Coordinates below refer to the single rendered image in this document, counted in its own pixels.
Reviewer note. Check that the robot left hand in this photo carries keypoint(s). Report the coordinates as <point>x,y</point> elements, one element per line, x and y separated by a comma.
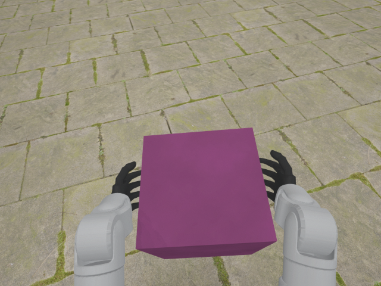
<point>123,186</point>

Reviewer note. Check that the right robot forearm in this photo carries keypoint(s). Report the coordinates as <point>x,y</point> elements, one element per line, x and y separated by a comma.
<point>310,239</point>

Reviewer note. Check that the carton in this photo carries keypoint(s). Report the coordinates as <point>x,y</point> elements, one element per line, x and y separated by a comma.
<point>202,194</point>

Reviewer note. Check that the left robot forearm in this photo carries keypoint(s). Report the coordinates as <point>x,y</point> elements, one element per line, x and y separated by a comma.
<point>99,244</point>

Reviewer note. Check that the robot right hand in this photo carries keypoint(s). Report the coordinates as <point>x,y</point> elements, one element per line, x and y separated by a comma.
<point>283,176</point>

